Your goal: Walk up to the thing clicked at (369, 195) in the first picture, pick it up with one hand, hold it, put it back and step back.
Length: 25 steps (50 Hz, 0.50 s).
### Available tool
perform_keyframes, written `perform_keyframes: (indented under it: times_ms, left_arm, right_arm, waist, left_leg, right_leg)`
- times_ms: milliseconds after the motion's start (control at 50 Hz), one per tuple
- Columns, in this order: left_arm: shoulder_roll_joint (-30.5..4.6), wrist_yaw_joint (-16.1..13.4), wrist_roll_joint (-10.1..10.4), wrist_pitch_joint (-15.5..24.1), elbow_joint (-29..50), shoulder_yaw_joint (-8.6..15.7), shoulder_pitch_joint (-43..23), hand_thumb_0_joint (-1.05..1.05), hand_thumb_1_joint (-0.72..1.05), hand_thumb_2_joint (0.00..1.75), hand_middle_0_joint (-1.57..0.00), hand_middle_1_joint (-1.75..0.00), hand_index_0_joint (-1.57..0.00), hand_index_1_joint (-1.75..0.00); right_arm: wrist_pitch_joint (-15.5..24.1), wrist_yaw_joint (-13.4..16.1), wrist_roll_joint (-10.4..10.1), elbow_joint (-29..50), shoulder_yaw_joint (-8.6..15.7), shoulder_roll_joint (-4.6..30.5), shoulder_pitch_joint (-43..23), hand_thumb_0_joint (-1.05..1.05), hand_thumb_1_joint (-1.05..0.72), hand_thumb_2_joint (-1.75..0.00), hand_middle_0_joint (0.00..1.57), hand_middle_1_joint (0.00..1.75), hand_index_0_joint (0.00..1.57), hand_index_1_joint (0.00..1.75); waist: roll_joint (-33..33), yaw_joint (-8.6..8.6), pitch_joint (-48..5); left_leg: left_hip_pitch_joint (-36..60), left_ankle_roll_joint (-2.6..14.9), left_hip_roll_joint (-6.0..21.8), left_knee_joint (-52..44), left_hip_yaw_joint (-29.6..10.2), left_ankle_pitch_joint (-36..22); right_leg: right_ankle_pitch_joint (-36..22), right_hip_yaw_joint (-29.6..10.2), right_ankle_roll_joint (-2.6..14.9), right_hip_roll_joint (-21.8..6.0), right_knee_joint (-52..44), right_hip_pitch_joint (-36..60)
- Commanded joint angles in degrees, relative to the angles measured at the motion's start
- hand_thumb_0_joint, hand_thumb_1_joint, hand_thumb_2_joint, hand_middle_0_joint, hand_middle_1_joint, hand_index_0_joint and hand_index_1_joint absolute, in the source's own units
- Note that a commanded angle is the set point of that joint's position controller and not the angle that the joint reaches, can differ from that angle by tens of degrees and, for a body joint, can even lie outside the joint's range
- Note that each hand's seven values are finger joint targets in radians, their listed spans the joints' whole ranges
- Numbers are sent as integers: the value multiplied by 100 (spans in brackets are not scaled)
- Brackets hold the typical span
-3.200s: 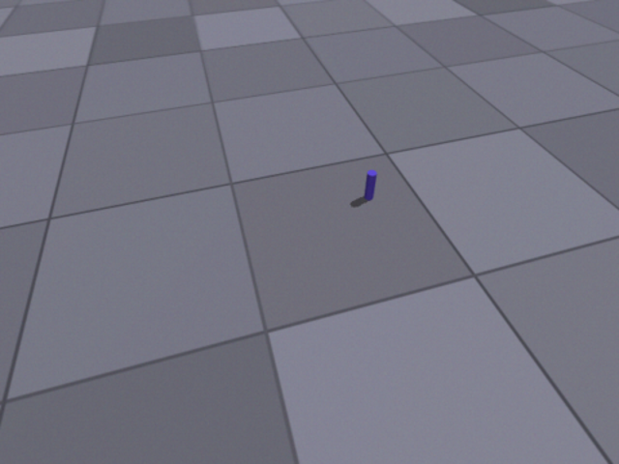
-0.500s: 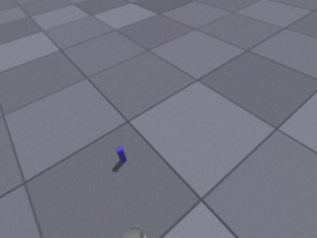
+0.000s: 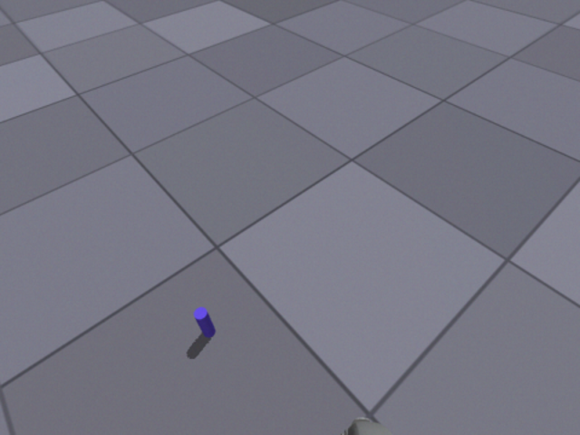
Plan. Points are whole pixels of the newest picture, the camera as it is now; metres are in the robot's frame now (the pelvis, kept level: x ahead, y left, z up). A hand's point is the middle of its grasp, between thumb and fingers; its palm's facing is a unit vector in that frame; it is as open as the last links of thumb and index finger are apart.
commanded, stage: walk up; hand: left
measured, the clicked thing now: (205, 322) +0.60 +0.31 -0.69
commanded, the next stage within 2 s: none
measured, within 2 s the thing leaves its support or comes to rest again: neither
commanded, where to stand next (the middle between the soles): +0.22 +0.03 m, yaw +1 degrees
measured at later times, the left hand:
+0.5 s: hand out of the picture +0.14 +0.30 -0.15, palm faces +0.03 -0.91 -0.42, open 7.4 cm
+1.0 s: hand (109, 422) +0.19 +0.30 -0.14, palm faces -0.02 -0.91 -0.41, open 7.4 cm
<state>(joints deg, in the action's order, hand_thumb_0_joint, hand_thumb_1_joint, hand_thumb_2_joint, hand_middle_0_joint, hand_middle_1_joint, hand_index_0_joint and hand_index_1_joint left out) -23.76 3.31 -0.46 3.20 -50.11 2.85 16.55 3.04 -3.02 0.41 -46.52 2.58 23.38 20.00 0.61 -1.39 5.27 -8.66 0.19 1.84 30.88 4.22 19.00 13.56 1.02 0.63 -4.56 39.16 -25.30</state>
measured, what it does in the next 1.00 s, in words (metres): walks ahead: right foot, then left foot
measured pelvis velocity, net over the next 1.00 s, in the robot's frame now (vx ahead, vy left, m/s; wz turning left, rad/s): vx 0.15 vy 0.03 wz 0.01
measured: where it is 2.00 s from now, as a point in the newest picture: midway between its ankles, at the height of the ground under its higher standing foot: outside the picture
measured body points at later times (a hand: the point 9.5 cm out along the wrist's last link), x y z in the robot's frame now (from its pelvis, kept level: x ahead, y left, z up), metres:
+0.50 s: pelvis +0.12 +0.02 -0.01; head +0.15 +0.02 +0.44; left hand +0.14 +0.35 -0.12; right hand +0.22 -0.30 -0.13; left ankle +0.20 +0.15 -0.73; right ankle +0.12 -0.13 -0.73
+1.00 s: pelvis +0.15 +0.03 +0.00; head +0.16 +0.01 +0.45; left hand +0.19 +0.34 -0.12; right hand +0.24 -0.28 -0.14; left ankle +0.20 +0.15 -0.73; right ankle +0.17 -0.10 -0.73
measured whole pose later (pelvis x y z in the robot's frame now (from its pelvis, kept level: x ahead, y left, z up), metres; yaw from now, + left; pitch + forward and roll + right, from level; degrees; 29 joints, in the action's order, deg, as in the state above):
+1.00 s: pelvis +0.15 +0.03 +0.00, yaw +1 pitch -3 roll +0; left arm -21.4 0.1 -1.1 1.5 -57.9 0.6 14.0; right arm -0.1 -1.0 -0.2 -55.7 1.2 22.0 11.1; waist -2.7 0.3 3.9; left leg -17.2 0.5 1.0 34.4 1.2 13.5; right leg 17.6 0.9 -0.1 -0.8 35.2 -14.7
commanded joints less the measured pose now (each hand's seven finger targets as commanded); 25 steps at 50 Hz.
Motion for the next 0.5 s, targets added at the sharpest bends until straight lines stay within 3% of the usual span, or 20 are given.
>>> perform_keyframes:
  times_ms: [0, 20, 40, 60, 80, 120, 160, 200, 240, 320, 380, 420, 440, 460, 480]
  left_arm:
    - [-1159, -154, -16, 285, 46, 480, 901, 0, 90, 90, -20, -30, -20, -30]
    - [-1381, -211, -41, 323, -8, 572, 1226, 0, 90, 90, -20, -30, -20, -30]
    - [-1838, -294, -99, 380, 24, 697, 1551, 0, 90, 90, -20, -30, -20, -30]
    - [-2002, -305, -42, 387, 223, 648, 1216, 0, 90, 90, -20, -30, -20, -30]
    - [-2073, -299, 24, 345, 319, 636, 813, 0, 90, 90, -20, -30, -20, -30]
    - [-1696, -323, 59, 362, 396, 544, 548, 0, 90, 90, -20, -30, -20, -30]
    - [-1544, -362, 89, 386, 356, 446, 349, 0, 90, 90, -20, -30, -20, -30]
    - [-1523, -370, 42, 413, 396, 438, 367, 0, 90, 90, -20, -30, -20, -30]
    - [-1427, -378, 31, 424, 456, 420, 452, 0, 90, 90, -20, -30, -20, -30]
    - [-1416, -412, -51, 351, 560, 384, 271, 0, 90, 90, -20, -30, -20, -30]
    - [-1360, -441, -38, 275, 522, 291, 165, 0, 90, 90, -20, -30, -20, -30]
    - [-1417, -451, 18, 185, 521, 260, -33, 0, 90, 90, -20, -30, -20, -30]
    - [-1311, -462, 37, 130, 510, 201, -69, 0, 90, 90, -20, -30, -20, -30]
    - [-1105, -463, 37, 75, 506, 125, 6, 0, 90, 90, -20, -30, -20, -30]
    - [-785, -458, 82, 24, 475, 37, 338, 0, 90, 90, -20, -30, -20, -30]
  right_arm:
    - [67, 49, -35, 636, 368, 1226, -469, 0, -90, -90, 20, 30, 20, 30]
    - [51, 41, -24, 633, 283, 997, -316, 0, -90, -90, 20, 30, 20, 30]
    - [48, 41, -35, 686, 158, 592, -26, 0, -90, -90, 20, 30, 20, 30]
    - [-43, 90, -32, 558, 232, 880, 123, 0, -90, -90, 20, 30, 20, 30]
    - [-89, 143, 24, 460, 369, 1353, 75, 0, -90, -90, 20, 30, 20, 30]
    - [-84, 128, -46, 259, 399, 1385, -157, 0, -90, -90, 20, 30, 20, 30]
    - [-158, 75, -80, 36, 382, 1199, 227, 0, -90, -90, 20, 30, 20, 30]
    - [-211, 16, -19, 6, 401, 1129, 328, 0, -90, -90, 20, 30, 20, 30]
    - [-251, -21, 12, 49, 420, 1091, 108, 0, -90, -90, 20, 30, 20, 30]
    - [-266, 18, 68, 121, 359, 844, -286, 0, -90, -90, 20, 30, 20, 30]
    - [-220, 59, 29, 32, 322, 768, -539, 0, -90, -90, 20, 30, 20, 30]
    - [-184, 107, 30, -112, 330, 795, -406, 0, -90, -90, 20, 30, 20, 30]
    - [-163, 140, 51, -188, 364, 886, -334, 0, -90, -90, 20, 30, 20, 30]
    - [-137, 180, 82, -257, 399, 1064, -151, 0, -90, -90, 20, 30, 20, 30]
    - [-104, 227, 138, -218, 468, 1466, -113, 0, -90, -90, 20, 30, 20, 30]
  waist:
    - [-338, 553, -479]
    - [409, 749, -699]
    - [1703, 815, -822]
    - [1196, 653, -527]
    - [1026, 529, -373]
    - [532, 455, 85]
    - [729, 194, 64]
    - [831, 166, -108]
    - [748, 210, -134]
    - [826, 223, -38]
    - [906, 286, -251]
    - [708, 129, -504]
    - [482, 46, -535]
    - [51, -56, -647]
    - [-1158, 27, -862]
  left_leg:
    - [-1425, 886, 816, 79, -708, -196]
    - [-1870, 746, 495, 1219, -423, -34]
    - [-2605, 395, -219, 2796, -50, 863]
    - [-2982, 230, -451, 3428, -607, 1202]
    - [-2956, 242, -109, 3643, -775, 1330]
    - [-2920, 215, 88, 3604, -1159, 692]
    - [-2412, 178, 91, 3189, -1143, 59]
    - [-2199, 83, 60, 3025, -1010, -166]
    - [-2288, 2, 10, 2683, -954, -329]
    - [-1746, -64, 113, 1602, -747, -305]
    - [-1022, -30, 86, 908, -392, -756]
    - [-306, 89, -12, 343, -232, -1274]
    - [-4, 182, -72, 132, -267, -1350]
    - [276, 311, 59, -171, -528, -1298]
    - [412, 556, 1020, -687, -1826, -1420]
  right_leg:
    - [-611, 183, 26, 312, -769, 2170]
    - [-32, -101, 121, 199, -1091, 2861]
    - [1031, -2237, 488, -1143, -1939, 3133]
    - [1727, -3790, 961, -2018, -2646, 2641]
    - [2105, -4175, 1435, -2245, -2639, 2280]
    - [1213, -3001, 1193, -1701, -2655, 1770]
    - [324, -1739, 636, -1076, -2515, 1446]
    - [-414, -1272, 866, -972, -2361, 1407]
    - [-791, -927, 959, -921, -2352, 1554]
    - [-1711, -456, 1067, -1056, -1974, 1100]
    - [-2706, -181, 994, -991, -1387, 946]
    - [-2404, -143, 881, -954, -836, 684]
    - [-1863, -142, 754, -817, -492, 444]
    - [-1061, -119, 567, -626, -13, 260]
    - [139, 178, 265, -97, 863, 15]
